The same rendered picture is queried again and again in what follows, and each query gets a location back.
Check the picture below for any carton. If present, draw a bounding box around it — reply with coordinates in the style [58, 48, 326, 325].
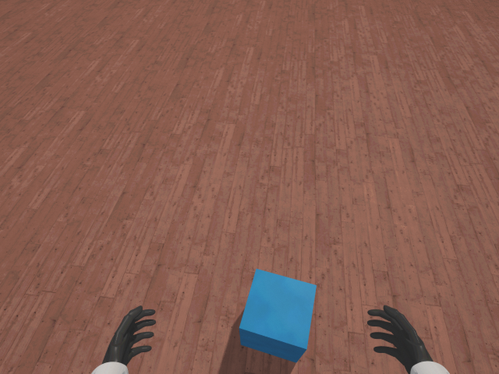
[239, 269, 317, 363]

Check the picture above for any right robot hand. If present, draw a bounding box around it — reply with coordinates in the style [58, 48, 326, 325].
[367, 305, 433, 374]

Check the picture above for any left robot hand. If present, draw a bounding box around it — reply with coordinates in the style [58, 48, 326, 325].
[102, 305, 156, 366]

